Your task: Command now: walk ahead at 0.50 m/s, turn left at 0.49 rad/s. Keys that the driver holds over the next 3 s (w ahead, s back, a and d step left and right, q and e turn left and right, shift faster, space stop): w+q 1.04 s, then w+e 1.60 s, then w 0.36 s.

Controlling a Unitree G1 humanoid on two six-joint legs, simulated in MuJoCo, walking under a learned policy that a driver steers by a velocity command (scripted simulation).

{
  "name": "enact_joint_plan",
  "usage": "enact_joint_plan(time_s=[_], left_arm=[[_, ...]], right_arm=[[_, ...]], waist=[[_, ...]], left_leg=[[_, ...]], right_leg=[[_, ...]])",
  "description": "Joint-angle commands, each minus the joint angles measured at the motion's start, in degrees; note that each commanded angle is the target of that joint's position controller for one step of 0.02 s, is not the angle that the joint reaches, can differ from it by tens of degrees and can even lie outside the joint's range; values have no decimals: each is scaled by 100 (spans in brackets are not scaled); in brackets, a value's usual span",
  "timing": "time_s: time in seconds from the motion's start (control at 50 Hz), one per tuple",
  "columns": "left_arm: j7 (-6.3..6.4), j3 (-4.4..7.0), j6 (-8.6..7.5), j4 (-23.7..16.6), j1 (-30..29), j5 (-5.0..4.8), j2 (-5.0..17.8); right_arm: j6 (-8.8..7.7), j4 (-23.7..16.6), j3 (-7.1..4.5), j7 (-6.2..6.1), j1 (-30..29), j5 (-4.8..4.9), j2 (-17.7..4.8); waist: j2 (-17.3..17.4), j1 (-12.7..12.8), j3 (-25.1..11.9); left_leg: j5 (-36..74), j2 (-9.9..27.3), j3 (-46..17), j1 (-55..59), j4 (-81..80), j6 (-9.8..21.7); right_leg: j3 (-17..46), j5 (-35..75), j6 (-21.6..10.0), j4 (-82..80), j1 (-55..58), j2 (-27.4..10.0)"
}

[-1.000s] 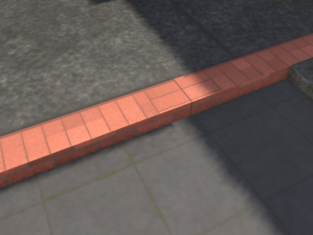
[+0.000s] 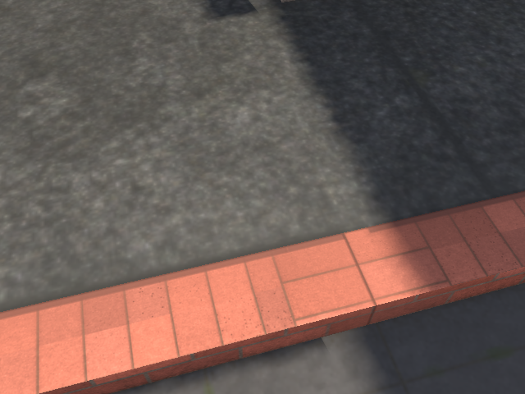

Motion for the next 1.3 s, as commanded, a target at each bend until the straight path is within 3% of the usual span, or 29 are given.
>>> enact_joint_plan(time_s=[0.02,0.04,0.08,0.1,0.2,0.4,0.44,0.48,0.5,0.52,0.54,0.56,0.6,0.66,0.72,0.84,0.88,0.94,0.98,1.0,1.02,1.04,1.06,1.08,1.1,1.14,1.18,1.24,1.3], left_arm=[[-120,150,-54,-914,-16,-64,628],[-150,153,-119,-994,-508,37,852],[-171,183,-179,-1094,-835,-8,914],[-149,174,-87,-1099,-789,75,866],[-224,108,227,-1392,-1168,158,619],[-225,-17,183,-2163,-2763,29,695],[-182,10,122,-2116,-2321,26,833],[-77,130,3,-1752,-934,41,1103],[28,239,-58,-1672,27,144,1415],[59,364,9,-1700,-4,266,2056],[-10,423,109,-1747,-329,160,1848],[-59,277,146,-1858,-727,119,1156],[-99,133,121,-1770,-856,124,670],[-122,153,-12,-1385,-340,89,654],[-200,154,-134,-1128,95,112,617],[-161,102,-198,-645,515,127,721],[-31,84,-118,-423,839,110,699],[53,84,41,-669,540,-57,767],[61,301,100,-848,499,-38,1607],[-6,429,137,-971,356,-74,1927],[-126,518,81,-1157,139,-162,2038],[-317,404,-6,-1695,160,-170,1414],[-510,404,-66,-2058,-101,8,1127],[-481,342,-83,-2205,-107,33,689],[-358,262,-49,-2271,-262,-51,470],[-137,84,119,-2360,-203,47,44],[-92,102,333,-2263,100,49,210],[-187,260,428,-2009,-179,-41,525],[-269,266,422,-2105,-716,-31,496]], right_arm=[[150,262,-510,-106,2092,43,-1680],[179,220,-490,-126,1801,176,-1472],[150,148,-366,-160,1226,184,-932],[94,122,-337,-197,1154,206,-880],[-66,157,-382,-211,1555,196,-1140],[66,-7,-421,-287,2387,61,-1151],[45,-171,-438,-316,2042,43,-1240],[-53,-330,-451,-244,1549,136,-1329],[-144,-558,-357,-185,1368,276,-964],[-141,-808,-209,-194,1975,396,-259],[13,-665,-251,-282,2351,171,-737],[102,-610,-274,-273,2074,7,-823],[168,-847,-245,-148,1538,-69,-631],[289,-1285,-156,-13,1167,-30,-330],[390,-1844,-19,-163,408,-11,28],[392,-2860,189,-354,-1023,-77,198],[396,-3168,272,-278,-1306,-96,333],[428,-3089,360,2,-1095,25,401],[494,-2709,174,20,-83,44,85],[493,-2455,78,13,837,103,-134],[432,-2297,-77,-25,1655,107,-488],[376,-2239,-286,-97,1471,179,-1026],[454,-2229,-524,-169,1427,228,-1535],[409,-2149,-514,-164,1136,81,-1399],[295,-1895,-437,-142,1093,50,-1110],[39,-1388,-249,-166,1015,-21,-487],[-118,-1156,-148,-84,1120,20,-249],[-269,-909,-206,-142,1390,51,-461],[-387,-765,-239,-214,1921,171,-642]], waist=[[1403,-596,-1837],[391,-609,-1191],[-419,-157,-117],[-479,0,-51],[-57,26,-311],[453,-568,-362],[508,-273,-432],[269,487,-1073],[-44,922,-1732],[-1549,319,-2107],[-920,27,-2130],[-236,-18,-1278],[-309,-45,-402],[-591,-123,-202],[-733,-72,-208],[-282,-135,128],[-413,-77,-7],[-100,19,-509],[-743,-491,-1387],[-1097,-806,-2025],[-1163,-1242,-2533],[-2,-969,-2769],[963,-836,-3110],[350,-494,-2702],[-162,-306,-1937],[-134,266,-528],[207,452,-343],[55,190,-404],[288,-70,-446]], left_leg=[[317,2390,-4973,4240,-1104,1868],[-755,2292,-4643,3717,-1652,1629],[-231,1879,-3600,2148,-2063,1050],[621,1636,-3161,1713,-2037,902],[2166,996,-2246,1317,-1965,544],[2741,986,-2687,2491,-1229,158],[3272,946,-2807,2333,-789,-37],[3824,595,-2679,1921,629,-304],[2801,221,-2370,931,2205,-464],[-2102,-632,-1568,-799,3732,-675],[-2122,-120,-1461,-1206,4682,-639],[-1705,165,-1328,-1495,5096,-675],[-1310,443,-1104,-1887,5438,-674],[-1102,478,-1116,-2532,6277,-706],[-1518,348,-1052,-3834,7840,-660],[-1904,547,-889,-5162,7235,-497],[-2021,703,-636,-5156,6647,-467],[-1457,595,408,-2127,3802,-349],[-2035,-73,721,-1020,3410,-168],[-2030,-274,497,-330,2950,20],[-1661,-297,-289,984,1940,246],[-2817,666,-3081,2503,570,585],[-2209,1821,-6214,3005,-1007,758],[-1341,2090,-5967,2675,-1206,553],[-908,2113,-5140,1785,-1039,455],[765,1681,-3302,151,-616,153],[1509,1467,-2356,-93,-828,-134],[2175,1130,-1542,849,-1520,-679],[3788,1066,-847,1745,-1790,-1052]], right_leg=[[1010,-799,164,5182,-3912,347],[1667,-171,70,4892,-4577,-149],[1565,582,139,3827,-4189,-572],[1569,614,251,3442,-3798,-678],[1275,1151,629,2259,-3437,-734],[1240,1766,572,418,-3780,-289],[1299,1433,404,-284,-2913,-95],[1249,1887,124,-1224,-1027,41],[2112,1861,-107,-1348,570,-1018],[4615,3181,-719,-1741,1590,-2861],[5467,1714,-1095,-1745,1092,-2973],[4694,398,-1003,-1893,334,-2609],[3273,192,-640,-2182,-650,-1913],[2392,976,-549,-2348,-1045,-1699],[2064,1236,-757,-2468,-1008,-1946],[1031,1220,-335,-3055,-635,-1770],[798,2049,-377,-3158,-125,-1669],[-4,4598,-626,-3588,-713,-1458],[-174,9641,-548,-1750,222,-1858],[-98,10372,-457,-511,615,-2031],[-134,9535,-205,1028,136,-1941],[108,4764,202,3367,-2240,-1178],[1117,934,375,5444,-3792,-132],[1911,1363,263,6514,-4412,-390],[1689,1504,242,6704,-4460,-503],[1731,1215,158,6260,-4510,-721],[1942,926,160,5471,-4276,-595],[1989,1563,105,4303,-4527,-301],[1522,1969,128,3104,-4649,-180]])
